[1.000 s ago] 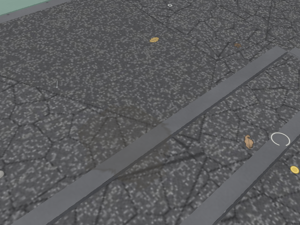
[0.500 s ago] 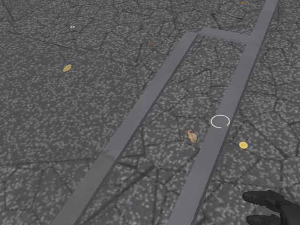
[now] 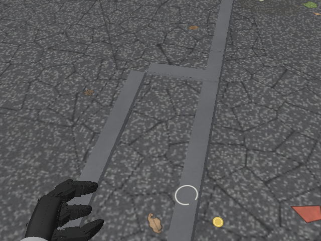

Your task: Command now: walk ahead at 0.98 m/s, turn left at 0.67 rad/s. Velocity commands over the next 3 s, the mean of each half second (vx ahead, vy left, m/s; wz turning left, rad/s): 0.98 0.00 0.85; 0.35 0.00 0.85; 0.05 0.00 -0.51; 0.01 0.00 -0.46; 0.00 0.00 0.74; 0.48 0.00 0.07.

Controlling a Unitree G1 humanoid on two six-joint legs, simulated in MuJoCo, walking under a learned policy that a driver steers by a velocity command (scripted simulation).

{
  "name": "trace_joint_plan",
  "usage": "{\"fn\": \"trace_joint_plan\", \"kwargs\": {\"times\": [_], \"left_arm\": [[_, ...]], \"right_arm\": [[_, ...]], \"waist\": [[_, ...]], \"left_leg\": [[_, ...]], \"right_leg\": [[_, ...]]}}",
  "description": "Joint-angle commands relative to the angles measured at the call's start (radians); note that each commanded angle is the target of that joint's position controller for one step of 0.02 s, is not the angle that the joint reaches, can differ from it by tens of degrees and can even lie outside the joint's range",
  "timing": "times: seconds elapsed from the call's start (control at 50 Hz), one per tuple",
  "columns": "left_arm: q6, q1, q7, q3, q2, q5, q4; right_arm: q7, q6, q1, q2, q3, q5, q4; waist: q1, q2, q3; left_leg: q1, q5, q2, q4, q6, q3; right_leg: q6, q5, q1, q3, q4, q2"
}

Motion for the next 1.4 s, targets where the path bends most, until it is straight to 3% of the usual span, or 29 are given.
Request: {"fn": "trace_joint_plan", "kwargs": {"times": [0.02,0.04,0.08,0.22,0.26,0.32,0.34,0.36,0.38,0.4,0.42,0.46,0.52,0.58,0.64,0.7,0.72,0.74,0.76,0.78,0.84,0.88,1.02,1.12,1.14,1.16,1.18,1.24,1.4], "left_arm": [[0.005,0.544,0.046,0.098,0.259,0.057,0.081],[0.007,0.485,0.041,0.122,0.261,0.034,0.094],[-0.01,0.392,0.028,0.086,0.102,0.019,0.107],[-0.056,0.415,0.032,0.055,0.03,-0.008,0.269],[-0.049,0.372,0.047,0.05,0.044,-0.011,0.272],[-0.049,0.418,0.068,0.092,0.227,-0.01,0.26],[-0.037,0.365,0.068,0.106,0.269,-0.008,0.231],[-0.026,0.31,0.06,0.12,0.286,-0.018,0.202],[-0.024,0.299,0.034,0.078,0.116,0.013,0.176],[-0.044,0.399,0.025,0.063,0.102,0.004,0.033],[-0.057,0.322,0.018,0.064,0.158,0.016,0.024],[-0.043,0.276,0.027,0.046,0.112,0.022,0.012],[0.034,0.301,0.046,0.033,0.1,0.036,0.004],[0.039,0.188,0.045,0.023,0.077,0.017,-0.036],[0.043,0.17,0.042,0.009,0.043,-0.019,-0.013],[0.033,0.316,0.064,0.04,0.118,-0.034,0.03],[0.022,0.439,0.075,0.056,0.148,-0.024,0.08],[0.013,0.475,0.08,0.06,0.168,-0.003,0.091],[0.011,0.482,0.068,0.052,0.163,0.033,0.05],[0.016,0.438,0.064,0.064,0.152,0.017,0.044],[0.028,0.245,0.08,0.04,0.063,-0.005,0.014],[0.03,0.274,0.079,0.052,0.1,-0.012,0.057],[0.022,0.256,0.034,0.044,0.093,-0.013,0.139],[0.078,0.33,0.01,0.089,0.177,-0.034,0.166],[0.084,0.362,0.008,0.083,0.135,-0.036,0.151],[0.089,0.388,0.008,0.063,0.026,-0.028,0.12],[0.11,0.372,0.023,0.071,0.063,-0.025,0.104],[0.142,0.398,0.027,0.117,0.137,-0.022,0.148],[0.169,0.268,-0.017,0.101,0.069,-0.035,0.069]], "right_arm": [[-0.019,-0.036,-0.181,0.039,0.022,0.058,-0.192],[-0.025,-0.028,-0.148,-0.009,0.023,0.047,-0.186],[0.002,-0.003,-0.364,-0.017,0.027,-0.003,-0.169],[0.046,0.05,-0.624,0.031,0.075,-0.008,-0.332],[0.059,0.047,-0.635,0.039,0.098,-0.015,-0.331],[0.06,0.051,-0.443,-0.042,0.076,0.001,-0.28],[0.047,0.051,-0.217,-0.094,0.05,0.005,-0.216],[0.033,0.04,-0.067,-0.166,0.01,0.008,-0.174],[0.013,0.052,-0.198,-0.234,-0.023,0.039,-0.172],[0.006,0.058,-0.284,-0.323,-0.034,0.007,-0.242],[-0.011,0.063,-0.243,-0.276,-0.035,0.012,-0.24],[-0.029,0.034,-0.252,-0.181,-0.013,0.004,-0.18],[-0.024,-0.01,-0.331,-0.161,0.007,0.019,-0.169],[-0.016,-0.022,-0.341,-0.16,0.001,0.023,-0.145],[-0.018,0.001,-0.294,-0.171,-0.017,0.033,-0.106],[-0.026,0.005,-0.34,-0.204,-0.037,0.025,-0.13],[-0.025,0.004,-0.353,-0.183,-0.035,0.028,-0.143],[-0.029,0.016,-0.315,-0.088,-0.014,0.035,-0.163],[-0.047,0.025,-0.162,-0.056,0.002,0.057,-0.188],[-0.051,0.029,-0.116,-0.098,-0.003,0.034,-0.184],[-0.009,0.079,-0.256,-0.143,-0.02,-0.014,-0.192],[0.015,0.114,-0.297,-0.113,-0.013,-0.01,-0.222],[0.007,0.108,-0.341,-0.006,0.055,-0.002,-0.218],[-0.02,0.075,-0.371,-0.041,0.063,0.003,-0.223],[-0.031,0.065,-0.351,-0.093,0.053,-0.011,-0.235],[-0.042,0.062,-0.345,-0.152,0.048,-0.018,-0.256],[-0.057,0.071,-0.37,-0.212,0.018,0.003,-0.256],[-0.064,0.065,-0.501,-0.051,0.062,0.006,-0.269],[-0.059,0.048,-0.436,-0.088,0.023,-0.01,-0.245]], "waist": [[0.254,-0.364,-0.167],[0.21,-0.313,-0.207],[0.214,-0.08,0.07],[0.093,-0.067,0.19],[0.066,0.009,0.176],[-0.035,-0.09,-0.049],[-0.131,-0.129,-0.16],[-0.211,-0.055,-0.211],[-0.083,0.236,-0.122],[0.058,0.298,-0.315],[0.012,0.109,-0.275],[0.118,-0.045,0.056],[0.239,-0.071,0.164],[0.206,-0.041,0.144],[0.145,0.051,-0.003],[0.237,0.044,-0.081],[0.297,-0.011,-0.109],[0.269,-0.084,-0.135],[0.183,-0.114,-0.264],[0.17,-0.117,-0.365],[0.136,-0.067,-0.133],[0.13,-0.073,-0.039],[0.084,-0.101,-0.078],[0.116,-0.125,-0.004],[0.124,-0.037,-0.035],[0.151,0.197,-0.054],[0.113,0.334,-0.026],[0.201,0.172,0.038],[0.133,0.216,-0.013]], "left_leg": [[-0.747,0.04,0.0,0.818,0.044,0.101],[-0.884,0.195,0.046,0.886,0.041,0.135],[-0.928,0.301,0.11,0.888,0.035,0.145],[-0.894,0.295,0.122,0.632,0.075,0.21],[-0.627,0.382,0.084,0.357,0.102,0.351],[-0.179,0.368,-0.041,0.201,0.122,0.433],[0.033,0.308,-0.077,0.165,0.153,0.386],[0.289,0.351,-0.046,-0.048,0.225,0.211],[0.335,0.321,0.053,-0.153,0.255,-0.038],[0.527,0.281,0.281,-0.373,0.424,-0.582],[0.475,0.125,0.288,-0.514,0.402,-0.701],[0.092,0.285,0.227,-0.541,0.335,-0.541],[-0.252,0.815,0.118,-0.538,0.289,-0.246],[-0.341,1.274,-0.001,-0.493,0.213,-0.088],[-0.27,1.124,-0.069,-0.394,0.103,-0.071],[-0.172,0.997,-0.093,-0.081,-0.005,-0.134],[-0.21,0.733,-0.128,0.154,-0.046,-0.071],[-0.366,-0.013,-0.167,0.412,-0.051,0.01],[-0.485,-0.149,-0.124,0.624,-0.056,0.038],[-0.496,-0.019,-0.071,0.711,-0.072,0.049],[-0.479,0.184,0.033,0.614,-0.097,0.119],[-0.424,0.207,0.05,0.527,-0.096,0.134],[-0.198,0.316,0.016,0.031,-0.053,0.14],[-0.024,0.406,0.009,-0.391,-0.037,0.201],[0.071,0.406,0.164,-0.453,-0.003,0.058],[0.152,0.642,0.434,-0.503,0.044,-0.17],[-0.004,0.793,0.506,-0.521,0.193,-0.181],[-0.086,0.806,0.347,-0.54,0.156,0.047],[0.0,0.739,0.369,-0.448,0.114,0.217]], "right_leg": [[0.002,0.035,0.731,0.554,-0.085,-0.404],[-0.122,-0.386,0.716,0.782,-0.217,-0.444],[-0.151,-0.346,0.466,0.429,-0.24,-0.285],[-0.05,0.418,0.282,-0.137,-0.375,-0.163],[-0.024,0.691,0.178,-0.302,-0.378,-0.081],[-0.038,1.452,0.25,-0.294,-0.029,-0.158],[-0.04,1.514,0.232,-0.259,0.264,-0.179],[-0.022,1.029,0.054,-0.247,0.7,-0.111],[-0.013,-0.156,-0.248,-0.243,1.139,0.108],[-0.01,-0.222,-0.514,-0.028,1.315,0.116],[-0.013,-0.122,-0.553,0.036,1.25,0.078],[0.004,-0.166,-0.535,0.016,1.111,0.014],[0.042,-0.296,-0.369,-0.034,0.872,-0.029],[0.046,-0.049,-0.144,-0.108,0.489,0.011],[0.013,0.263,0.121,-0.125,0.19,0.13],[0.017,0.413,0.362,-0.043,-0.055,0.151],[0.009,0.574,0.512,-0.011,-0.141,0.077],[-0.027,0.877,0.658,0.117,-0.039,-0.139],[-0.123,1.345,0.769,0.335,0.145,-0.414],[-0.242,1.255,0.74,0.386,0.116,-0.463],[-0.231,0.477,0.319,0.216,-0.114,-0.286],[-0.219,0.541,0.17,0.078,-0.16,-0.245],[-0.201,0.604,0.084,-0.054,-0.166,-0.146],[-0.153,0.327,0.049,0.053,-0.066,-0.084],[-0.101,0.113,-0.021,0.062,-0.002,-0.056],[-0.049,-0.319,-0.139,-0.037,0.216,0.064],[-0.037,-0.478,-0.192,-0.109,0.425,0.142],[-0.001,-0.31,-0.154,-0.074,0.65,0.091],[0.001,-0.267,-0.016,-0.147,0.315,0.054]]}}
Next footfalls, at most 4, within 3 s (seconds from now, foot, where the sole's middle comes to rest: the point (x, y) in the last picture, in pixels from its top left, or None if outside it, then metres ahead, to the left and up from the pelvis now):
0.38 left None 0.48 0.09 -0.72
0.74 right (111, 164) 0.89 0.15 -0.72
1.14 left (80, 201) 0.72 0.29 -0.72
1.50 right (126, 172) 0.84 0.09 -0.72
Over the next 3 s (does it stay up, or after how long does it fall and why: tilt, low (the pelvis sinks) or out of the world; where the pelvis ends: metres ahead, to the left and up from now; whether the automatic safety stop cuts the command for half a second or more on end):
stays up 0.83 0.25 0.05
